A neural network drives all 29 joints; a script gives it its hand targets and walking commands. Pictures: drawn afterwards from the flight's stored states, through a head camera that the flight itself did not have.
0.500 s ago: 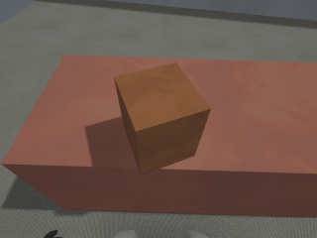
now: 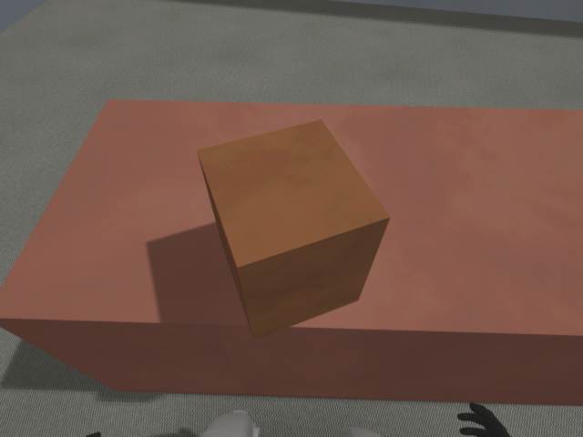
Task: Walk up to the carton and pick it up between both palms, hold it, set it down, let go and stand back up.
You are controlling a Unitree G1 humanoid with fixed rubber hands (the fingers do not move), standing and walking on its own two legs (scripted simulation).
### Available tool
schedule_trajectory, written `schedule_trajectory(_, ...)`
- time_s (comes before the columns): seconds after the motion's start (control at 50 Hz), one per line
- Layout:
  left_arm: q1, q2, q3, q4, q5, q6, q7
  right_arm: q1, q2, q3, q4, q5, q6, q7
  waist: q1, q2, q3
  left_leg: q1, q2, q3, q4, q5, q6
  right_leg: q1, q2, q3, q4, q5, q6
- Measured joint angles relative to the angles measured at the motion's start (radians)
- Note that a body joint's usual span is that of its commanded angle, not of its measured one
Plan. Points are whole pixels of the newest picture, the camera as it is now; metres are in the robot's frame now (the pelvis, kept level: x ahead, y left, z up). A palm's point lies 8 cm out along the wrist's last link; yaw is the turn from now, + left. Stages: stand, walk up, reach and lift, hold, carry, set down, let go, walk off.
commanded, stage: walk up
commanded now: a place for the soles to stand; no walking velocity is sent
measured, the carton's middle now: (286, 233) +0.42 +0.02 -0.01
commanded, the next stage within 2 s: reach and lift in 0.92 s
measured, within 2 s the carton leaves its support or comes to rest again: neither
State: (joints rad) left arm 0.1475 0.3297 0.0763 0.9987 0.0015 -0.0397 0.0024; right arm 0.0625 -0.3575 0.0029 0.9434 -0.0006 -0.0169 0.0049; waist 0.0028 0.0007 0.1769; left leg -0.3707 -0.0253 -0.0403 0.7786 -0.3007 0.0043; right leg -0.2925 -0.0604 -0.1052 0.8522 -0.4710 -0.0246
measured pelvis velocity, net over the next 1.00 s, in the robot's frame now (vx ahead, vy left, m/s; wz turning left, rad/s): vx -0.02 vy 0.00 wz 0.00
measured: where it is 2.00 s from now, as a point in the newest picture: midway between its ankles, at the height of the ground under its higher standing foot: outside the picture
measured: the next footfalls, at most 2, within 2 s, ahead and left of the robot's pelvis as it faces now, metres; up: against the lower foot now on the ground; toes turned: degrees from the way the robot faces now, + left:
none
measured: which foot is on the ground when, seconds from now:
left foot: down 0.00-1.00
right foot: down 0.00-1.00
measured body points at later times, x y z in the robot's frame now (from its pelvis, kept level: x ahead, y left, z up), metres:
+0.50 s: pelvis -0.01 +0.00 +0.00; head +0.02 -0.01 +0.45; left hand +0.08 +0.31 -0.12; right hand +0.08 -0.29 -0.13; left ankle +0.05 +0.13 -0.70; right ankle +0.00 -0.10 -0.70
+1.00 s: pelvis -0.02 +0.00 +0.00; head +0.02 -0.01 +0.45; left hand +0.08 +0.31 -0.12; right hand +0.10 -0.29 -0.14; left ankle +0.05 +0.13 -0.70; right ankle +0.00 -0.10 -0.70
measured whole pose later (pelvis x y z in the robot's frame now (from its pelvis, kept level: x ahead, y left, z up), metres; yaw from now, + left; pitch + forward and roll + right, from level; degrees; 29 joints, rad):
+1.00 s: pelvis -0.02 +0.00 +0.00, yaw +0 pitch -4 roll +1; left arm 0.11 0.33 0.09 0.89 0.02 0.18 0.01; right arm 0.04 -0.36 0.00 1.08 -0.03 -0.08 0.02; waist 0.00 0.01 0.16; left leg -0.40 -0.02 -0.04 0.80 -0.33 -0.01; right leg -0.34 -0.05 -0.11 0.85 -0.43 -0.03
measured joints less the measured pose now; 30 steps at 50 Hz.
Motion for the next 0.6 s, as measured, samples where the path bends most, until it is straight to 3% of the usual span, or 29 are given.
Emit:
schedule_trajectory(0.12, -0.025, 0.0, -0.001, -0.002, -0.014, 0.023, 0.0, -0.008, 0.006, 0.0, 0.012, 0.0, -0.004, 0.0, 0.0, -0.009, -0.011, 0.014, -0.005, -0.001, 0.013, -0.041, -0.003, -0.001, -0.002, 0.003, 0.063, -0.084, -0.002)
schedule_trajectory(0.14, -0.026, 0.001, -0.001, -0.004, -0.012, 0.023, 0.0, -0.01, 0.006, 0.0, 0.015, 0.0, -0.004, 0.0, 0.001, -0.01, -0.017, 0.0, -0.005, 0.0, 0.013, -0.038, -0.003, -0.002, -0.002, 0.004, 0.016, -0.083, -0.004)
schedule_trajectory(0.18, -0.026, 0.0, -0.002, 0.004, -0.001, 0.018, 0.0, -0.018, 0.006, 0.0, 0.031, 0.0, -0.004, 0.0, 0.0, 0.0, -0.014, -0.007, 0.003, -0.002, 0.012, -0.031, -0.003, -0.001, 0.006, 0.0, -0.03, 0.037, -0.003)
schedule_trajectory(0.3, -0.023, -0.001, -0.002, 0.021, 0.007, 0.009, 0.0, -0.005, 0.002, 0.0, 0.072, 0.0, -0.004, 0.0, 0.0, 0.011, -0.016, 0.006, 0.004, -0.004, 0.014, -0.099, -0.003, -0.001, 0.007, 0.0, -0.034, 0.026, -0.014)
schedule_trajectory(0.36, -0.024, -0.001, -0.002, 0.021, 0.007, 0.009, 0.0, 0.01, 0.002, 0.0, 0.085, 0.0, -0.004, 0.0, 0.0, 0.011, -0.016, 0.013, 0.004, -0.004, -0.002, -0.013, -0.008, 0.0, 0.006, 0.0, -0.029, 0.024, -0.005)
schedule_trajectory(0.6, -0.028, -0.001, -0.002, 0.035, 0.013, 0.012, 0.0, 0.03, 0.002, 0.0, 0.117, 0.0, -0.004, 0.0, 0.0, 0.011, -0.017, 0.009, 0.003, -0.004, -0.017, -0.02, -0.013, 0.0, 0.005, 0.0, -0.057, 0.052, 0.001)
